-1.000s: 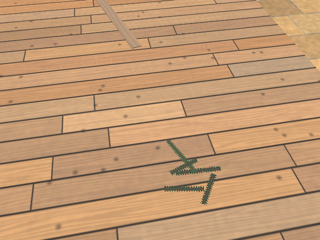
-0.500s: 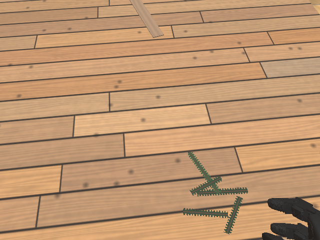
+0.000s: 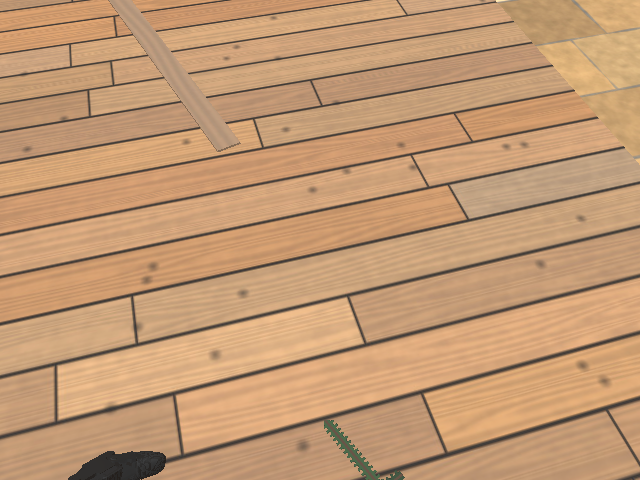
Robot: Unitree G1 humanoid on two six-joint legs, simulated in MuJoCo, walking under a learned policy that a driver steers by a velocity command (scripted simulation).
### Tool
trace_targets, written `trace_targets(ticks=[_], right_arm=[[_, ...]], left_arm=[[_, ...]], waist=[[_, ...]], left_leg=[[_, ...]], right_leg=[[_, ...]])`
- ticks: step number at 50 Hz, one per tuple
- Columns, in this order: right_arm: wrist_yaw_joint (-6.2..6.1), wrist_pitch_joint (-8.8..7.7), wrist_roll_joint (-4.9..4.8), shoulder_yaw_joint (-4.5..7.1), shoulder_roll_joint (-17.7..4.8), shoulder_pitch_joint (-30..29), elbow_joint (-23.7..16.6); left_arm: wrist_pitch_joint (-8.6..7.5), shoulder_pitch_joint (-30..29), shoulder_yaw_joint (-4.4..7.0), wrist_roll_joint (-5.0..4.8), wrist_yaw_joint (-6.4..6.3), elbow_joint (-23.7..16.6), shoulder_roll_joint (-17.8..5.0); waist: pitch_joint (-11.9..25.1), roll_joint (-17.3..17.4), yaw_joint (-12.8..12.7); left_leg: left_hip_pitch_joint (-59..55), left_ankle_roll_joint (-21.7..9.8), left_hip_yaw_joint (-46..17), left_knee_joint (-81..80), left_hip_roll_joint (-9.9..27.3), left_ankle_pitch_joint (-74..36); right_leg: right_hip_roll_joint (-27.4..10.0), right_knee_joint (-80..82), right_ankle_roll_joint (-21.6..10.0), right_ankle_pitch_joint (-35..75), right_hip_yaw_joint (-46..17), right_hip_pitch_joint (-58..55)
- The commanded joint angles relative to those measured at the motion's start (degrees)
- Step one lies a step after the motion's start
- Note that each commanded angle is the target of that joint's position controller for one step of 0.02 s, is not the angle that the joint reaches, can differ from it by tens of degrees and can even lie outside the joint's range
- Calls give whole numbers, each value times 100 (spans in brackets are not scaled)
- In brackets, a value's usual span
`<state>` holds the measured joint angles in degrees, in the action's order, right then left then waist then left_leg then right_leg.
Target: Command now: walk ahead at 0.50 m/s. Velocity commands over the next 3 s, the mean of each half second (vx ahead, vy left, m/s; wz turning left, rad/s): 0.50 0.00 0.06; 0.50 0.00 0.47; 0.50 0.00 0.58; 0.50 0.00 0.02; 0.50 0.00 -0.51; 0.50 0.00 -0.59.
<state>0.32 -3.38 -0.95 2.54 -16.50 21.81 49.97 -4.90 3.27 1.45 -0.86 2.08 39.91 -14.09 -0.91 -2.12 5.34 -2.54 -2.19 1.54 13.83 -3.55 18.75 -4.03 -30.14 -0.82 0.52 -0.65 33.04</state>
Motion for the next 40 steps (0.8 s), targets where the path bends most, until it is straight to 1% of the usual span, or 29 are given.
trace_targets(ticks=[1, 2, 3, 4, 5, 6, 7, 8, 9, 11, 12, 14, 17, 19, 21, 24, 26, 27, 28, 29, 30, 31, 32, 33, 34, 35, 36, 38, 40], right_arm=[[-62, 55, -17, 261, -1092, 37, -171], [-71, 80, 1, 223, -1019, -54, -201], [-85, 53, 113, 103, -767, -83, -366], [-24, -85, 109, -109, -58, 649, -479], [6, -209, -5, -8, -564, 346, -386], [37, -286, -147, 91, -893, -209, -576], [27, -313, -132, 71, -834, -543, -662], [20, -298, -31, 87, -773, -709, -695], [20, -239, 8, 110, -723, -613, -671], [16, -111, 20, 67, -487, -391, -601], [3, -61, 38, 52, -427, -433, -622], [-18, -27, 81, 30, -381, -805, -760], [21, -75, 79, -8, -284, -1397, -897], [74, -106, 34, -36, -236, -1730, -953], [124, -112, -10, -36, -262, -2016, -1057], [215, -100, -39, -5, -351, -2297, -1251], [272, -96, -14, 29, -422, -2254, -1319], [283, -90, 3, 78, -506, -2036, -1302], [276, -80, 17, 176, -641, -1491, -1182], [233, -60, 0, 354, -931, -626, -935], [147, -11, -21, 516, -1448, 267, -817], [192, -41, -42, 526, -1742, 187, -849], [195, -59, -62, 395, -1165, 222, -911], [171, -85, -17, 348, -994, -53, -960], [159, -94, 11, 331, -940, -369, -1044], [150, -84, 38, 292, -810, -646, -1125], [129, -82, 101, 256, -725, -783, -1205], [83, -86, 66, 268, -721, -807, -1239], [7, -96, 30, 317, -859, -649, -1201]], left_arm=[[-141, -31, 235, -2, 51, -430, -757], [-143, 826, 371, 11, 9, -173, -1010], [-123, 1926, 495, 81, -57, 50, -1414], [-88, 2289, 610, 104, -59, 184, -1901], [-65, 2340, 456, 44, -66, 160, -1268], [-54, 1903, 366, 50, -89, 113, -1055], [-39, 1524, 326, 67, -97, 60, -952], [-38, 1240, 285, 87, -77, 49, -816], [-65, 1086, 245, 134, -68, 35, -697], [-129, 1013, 266, 97, -45, 94, -736], [-161, 1018, 284, 73, -46, 151, -797], [-169, 1103, 325, 72, -89, 261, -930], [-118, 1266, 338, 54, -150, 390, -1010], [-101, 1391, 358, 48, -172, 478, -1115], [-81, 1601, 381, 32, -176, 624, -1179], [-4, 1691, 415, 10, -205, 788, -1203], [68, 1615, 451, -3, -241, 818, -1263], [104, 1518, 468, 1, -265, 797, -1321], [157, 1397, 473, 7, -296, 761, -1350], [205, 1445, 427, 55, -346, 699, -1237], [180, 1580, 300, 221, -390, 513, -987], [2, 2128, 96, 245, -279, 348, -357], [-177, 1628, 201, 40, -189, 388, -942], [-286, 1115, 246, -105, -147, 207, -1120], [-337, 904, 227, -41, -182, 169, -1050], [-334, 807, 263, 95, -223, 154, -1061], [-283, 864, 286, 142, -224, 123, -1052], [-170, 965, 280, 181, -232, 93, -918], [-93, 725, 257, 201, -260, -19, -809]], waist=[[93, 733, -447], [659, 652, -891], [1573, 240, -1309], [2303, -1292, -959], [2353, -978, -1213], [1410, -674, -1179], [928, -218, -1013], [510, -18, -845], [402, -131, -644], [322, -204, -459], [220, -182, -411], [29, -110, -457], [-111, -109, -648], [-155, -126, -799], [-214, -123, -929], [-318, -97, -946], [-256, -140, -849], [-85, -210, -704], [270, -206, -388], [785, -38, -36], [1437, 859, 205], [1991, 2046, -338], [1881, 1301, 25], [1126, 995, 24], [766, 381, -147], [494, 213, -323], [459, 387, -499], [398, 505, -619], [238, 478, -580]], left_leg=[[-293, -746, -745, 668, 1718, -3978], [-13, -589, -491, 1663, 1428, -4592], [1135, -384, -276, 3296, 1140, -3455], [3625, 39, -142, 5372, 60, 256], [4360, 15, -895, 6077, 159, 1359], [4742, -43, -837, 6214, 468, 969], [4622, -41, -652, 5970, 753, 474], [4458, 11, -581, 5575, 918, 164], [4104, 44, -617, 5341, 1067, -68], [3771, 160, -544, 5053, 1114, -238], [3795, 224, -515, 4859, 1144, -328], [4022, 340, -474, 4261, 1177, -802], [3925, 351, -364, 3058, 1083, -1851], [3744, 307, -222, 2441, 961, -2352], [3763, 225, -227, 2157, 909, -2477], [4041, -13, -347, 1904, 847, -2025], [3926, -185, -225, 1832, 729, -1506], [3537, -284, -57, 1813, 569, -1267], [2746, -405, 168, 1701, 334, -1262], [1489, -562, 198, 1642, 121, -1365], [-185, -973, -1421, 1676, 1161, -1628], [-1828, -1999, -4501, 764, 2198, -200], [-1826, -1811, -4587, 337, 2162, 434], [-1173, -1596, -3798, 278, 1986, 23], [-421, -1465, -3230, 260, 1778, -603], [253, -1400, -2801, 167, 1596, -1260], [657, -1396, -2595, 47, 1472, -1699], [1059, -1475, -2301, -121, 1343, -2161], [1318, -1470, -2029, -219, 1230, -2401]], right_leg=[[283, 309, -301, -562, 201, -495], [392, 445, -502, -357, 305, -1753], [-478, 115, -886, -53, -599, -3637], [-1831, 502, -1835, -1080, -3333, -5745], [-1881, 1070, -1828, -1644, -4060, -5779], [-1671, 1185, -1562, -1463, -3149, -5061], [-1425, 1299, -1422, -945, -2461, -4253], [-1201, 1500, -1363, -469, -2011, -3543], [-1036, 1690, -1302, -218, -1707, -3090], [-926, 2003, -1378, 81, -1368, -2618], [-911, 2116, -1409, 246, -1181, -2450], [-857, 2281, -1419, 388, -891, -2351], [-622, 2359, -1210, 299, -437, -2364], [-614, 2393, -1102, 117, -172, -2487], [-787, 2357, -1060, -29, -92, -2813], [-1093, 2128, -926, 105, 28, -3513], [-1191, 1764, -798, 814, 161, -3851], [-1160, 1382, -708, 1739, 279, -3916], [-1017, 618, -575, 2693, 502, -3842], [-733, -586, -383, 2939, 779, -3371], [-376, -2537, -127, 1051, 938, -1937], [796, -4163, 172, -3309, 225, 411], [478, -4625, 59, -3268, -569, 1054], [251, -4511, -51, -2706, -487, 1334], [12, -4158, -73, -2250, -443, 1126], [-131, -3696, -20, -1982, -425, 814], [-219, -3492, 27, -1814, -473, 461], [-219, -3090, 189, -1707, -401, 261], [-149, -2533, 358, -1292, -311, 362]])
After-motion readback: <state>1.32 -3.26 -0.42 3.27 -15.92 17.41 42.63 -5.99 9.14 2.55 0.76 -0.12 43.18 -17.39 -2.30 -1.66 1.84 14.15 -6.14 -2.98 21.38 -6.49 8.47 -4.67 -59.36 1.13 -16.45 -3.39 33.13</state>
